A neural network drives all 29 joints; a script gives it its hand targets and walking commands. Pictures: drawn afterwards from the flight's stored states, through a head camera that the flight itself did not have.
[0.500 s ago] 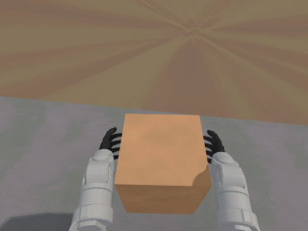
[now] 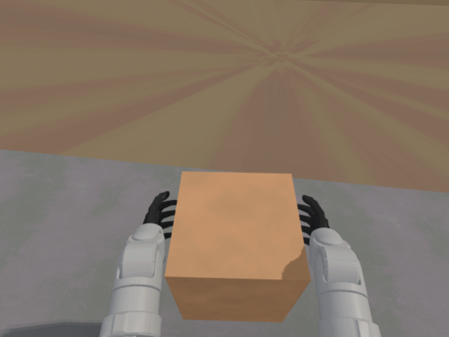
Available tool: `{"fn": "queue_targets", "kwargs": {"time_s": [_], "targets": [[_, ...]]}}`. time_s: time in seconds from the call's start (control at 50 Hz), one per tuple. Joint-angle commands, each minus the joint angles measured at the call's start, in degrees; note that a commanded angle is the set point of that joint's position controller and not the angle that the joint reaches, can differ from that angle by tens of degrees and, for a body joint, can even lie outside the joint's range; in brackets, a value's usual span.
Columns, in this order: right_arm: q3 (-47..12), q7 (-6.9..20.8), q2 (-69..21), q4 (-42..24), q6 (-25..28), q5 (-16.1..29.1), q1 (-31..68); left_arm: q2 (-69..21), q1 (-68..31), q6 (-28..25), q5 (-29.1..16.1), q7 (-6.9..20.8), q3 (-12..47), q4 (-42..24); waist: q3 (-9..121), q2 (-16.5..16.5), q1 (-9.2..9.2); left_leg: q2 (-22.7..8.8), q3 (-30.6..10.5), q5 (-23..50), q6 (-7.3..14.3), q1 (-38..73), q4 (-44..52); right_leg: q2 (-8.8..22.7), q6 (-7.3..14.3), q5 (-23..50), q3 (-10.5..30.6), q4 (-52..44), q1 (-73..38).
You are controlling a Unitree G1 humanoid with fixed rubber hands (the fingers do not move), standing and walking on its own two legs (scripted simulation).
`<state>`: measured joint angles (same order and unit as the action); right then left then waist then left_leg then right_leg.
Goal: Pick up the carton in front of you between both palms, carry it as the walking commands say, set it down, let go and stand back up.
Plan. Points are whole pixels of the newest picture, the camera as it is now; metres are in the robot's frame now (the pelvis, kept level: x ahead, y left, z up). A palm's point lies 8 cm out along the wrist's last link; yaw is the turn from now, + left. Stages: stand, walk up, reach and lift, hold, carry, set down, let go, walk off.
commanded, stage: hold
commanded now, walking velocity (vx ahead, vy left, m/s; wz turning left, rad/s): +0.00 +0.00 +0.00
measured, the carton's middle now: (234, 250) +0.29 +0.00 -0.03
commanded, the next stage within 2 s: carry in 0.90 s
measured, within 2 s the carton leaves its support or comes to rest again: neither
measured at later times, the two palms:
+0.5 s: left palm (151, 233) +0.28 +0.15 +0.05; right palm (320, 237) +0.27 -0.15 +0.05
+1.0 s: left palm (152, 226) +0.29 +0.15 +0.05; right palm (319, 230) +0.29 -0.15 +0.05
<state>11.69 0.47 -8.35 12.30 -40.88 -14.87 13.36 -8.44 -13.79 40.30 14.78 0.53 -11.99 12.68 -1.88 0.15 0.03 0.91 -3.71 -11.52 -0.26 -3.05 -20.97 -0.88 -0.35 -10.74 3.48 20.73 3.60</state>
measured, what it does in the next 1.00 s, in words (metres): stands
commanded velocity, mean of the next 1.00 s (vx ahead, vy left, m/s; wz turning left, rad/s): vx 0.07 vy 0.00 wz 0.00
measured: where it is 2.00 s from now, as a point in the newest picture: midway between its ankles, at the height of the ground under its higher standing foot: (221, 289)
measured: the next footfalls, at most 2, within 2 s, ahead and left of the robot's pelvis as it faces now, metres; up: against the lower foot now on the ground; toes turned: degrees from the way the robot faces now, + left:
right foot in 1.34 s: +0.20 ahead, -0.09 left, +0.00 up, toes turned -9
left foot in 1.74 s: +0.52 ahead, +0.15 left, +0.00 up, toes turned +14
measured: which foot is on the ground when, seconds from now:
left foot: down 0.00-1.00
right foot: down 0.00-1.00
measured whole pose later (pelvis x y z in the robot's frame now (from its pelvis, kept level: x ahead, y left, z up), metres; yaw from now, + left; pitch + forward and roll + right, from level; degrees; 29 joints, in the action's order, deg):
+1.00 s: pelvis +0.01 +0.00 +0.00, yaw +1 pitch -3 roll +0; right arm 10.7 0.1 -8.1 8.0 -45.8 -13.5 12.2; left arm -8.2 -12.9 45.4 13.8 0.1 -10.4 8.6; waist 4.0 0.1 -0.3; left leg 0.8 -3.6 -20.4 -0.2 -10.1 -28.0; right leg -0.8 -0.3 -18.2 2.6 26.4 9.9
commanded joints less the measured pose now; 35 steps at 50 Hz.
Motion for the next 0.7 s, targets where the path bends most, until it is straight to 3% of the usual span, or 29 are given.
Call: {"fn": "queue_targets", "kwargs": {"time_s": [0.0, 0.14, 0.34, 0.68], "targets": [[-32.9, 12.0, -51.7, -6.6, 0.8, 14.8, 25.5, -52.3, -24.2, -0.2, -14.6, 12.1, 32.8, -5.6, 16.9, 0.0, -0.04, 4.4, -1.2, 16.6, -0.2, 3.8, 2.5, -4.6, -0.2, 16.0, 1.2, -1.9, -6.5], [-29.0, 11.9, -49.1, -4.0, -1.4, 12.7, 26.5, -49.6, -25.2, 2.0, -12.4, 11.9, 28.9, -3.0, 8.5, 0.1, -0.08, 4.0, -0.5, 5.0, 0.3, 0.2, 4.1, -4.2, 0.4, 4.6, 0.5, -3.3, -3.4], [-29.4, 12.4, -51.0, -2.1, -0.7, 12.9, 32.4, -51.1, -31.2, 1.2, -12.7, 12.5, 29.3, -1.3, 11.1, 0.0, 0.0, 3.9, -0.1, 1.3, 0.4, -0.6, 3.0, -3.9, 0.3, 1.4, 0.1, -2.2, -3.0], [-29.7, 12.1, -51.0, -3.3, -0.9, 13.1, 29.5, -50.8, -28.4, 1.3, -12.7, 12.4, 29.3, -2.3, 12.5, -0.1, 0.02, 4.1, -0.2, 7.3, 0.2, 1.2, 3.1, -4.1, 0.1, 7.4, 0.4, -2.4, -4.8]]}}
